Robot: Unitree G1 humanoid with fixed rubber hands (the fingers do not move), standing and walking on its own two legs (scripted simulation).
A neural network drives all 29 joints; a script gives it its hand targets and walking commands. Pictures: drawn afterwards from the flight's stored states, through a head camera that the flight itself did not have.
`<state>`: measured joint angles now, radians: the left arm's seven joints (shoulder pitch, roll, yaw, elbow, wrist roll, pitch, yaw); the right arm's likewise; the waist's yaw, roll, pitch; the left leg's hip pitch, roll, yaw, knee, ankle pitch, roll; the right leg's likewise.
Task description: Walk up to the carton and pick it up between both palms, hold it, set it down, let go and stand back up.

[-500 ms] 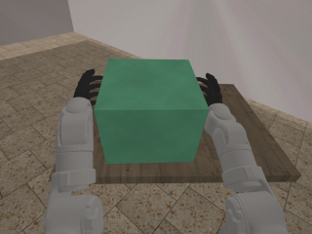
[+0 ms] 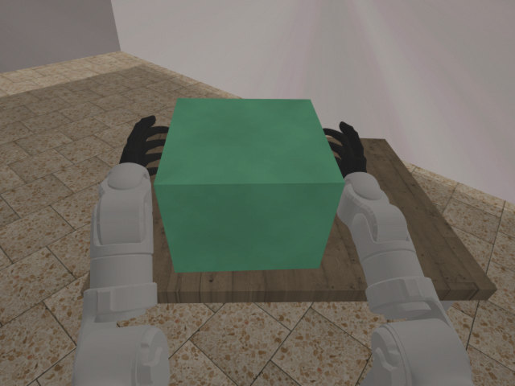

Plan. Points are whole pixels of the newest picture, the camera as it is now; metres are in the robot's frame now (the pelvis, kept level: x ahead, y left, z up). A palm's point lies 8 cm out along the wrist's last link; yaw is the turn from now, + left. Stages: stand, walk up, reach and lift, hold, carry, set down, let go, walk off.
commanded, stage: hold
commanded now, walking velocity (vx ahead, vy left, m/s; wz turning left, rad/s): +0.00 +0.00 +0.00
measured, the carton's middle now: (246, 181) +0.39 -0.02 +0.18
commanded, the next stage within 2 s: none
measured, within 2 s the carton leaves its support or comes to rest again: neither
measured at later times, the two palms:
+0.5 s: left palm (137, 167) +0.37 +0.14 +0.22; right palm (351, 173) +0.36 -0.17 +0.21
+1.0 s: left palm (137, 169) +0.37 +0.14 +0.22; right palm (350, 176) +0.36 -0.17 +0.21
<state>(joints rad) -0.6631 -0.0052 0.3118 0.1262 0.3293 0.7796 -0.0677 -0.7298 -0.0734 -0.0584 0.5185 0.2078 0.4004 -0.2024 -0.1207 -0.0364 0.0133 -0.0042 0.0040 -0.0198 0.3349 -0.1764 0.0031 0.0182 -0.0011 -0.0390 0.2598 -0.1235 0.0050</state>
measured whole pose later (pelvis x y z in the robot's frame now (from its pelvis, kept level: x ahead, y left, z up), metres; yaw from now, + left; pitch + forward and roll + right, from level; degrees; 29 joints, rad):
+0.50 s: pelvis +0.00 +0.00 +0.00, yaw +0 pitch -9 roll -1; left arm -0.68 0.00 0.33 0.15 0.32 0.77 -0.07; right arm -0.74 -0.08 -0.05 0.53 0.20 0.40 -0.20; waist -0.12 -0.04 0.02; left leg 0.00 0.01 -0.02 0.33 -0.17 0.00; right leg 0.02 0.00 -0.04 0.26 -0.12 0.00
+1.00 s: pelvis +0.00 +0.00 +0.00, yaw +0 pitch -9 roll -1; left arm -0.68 -0.01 0.32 0.15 0.33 0.78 -0.07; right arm -0.74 -0.08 -0.06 0.53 0.20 0.40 -0.20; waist -0.12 -0.03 0.02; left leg -0.01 0.01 -0.02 0.33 -0.17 0.00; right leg 0.02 0.00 -0.04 0.26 -0.12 0.00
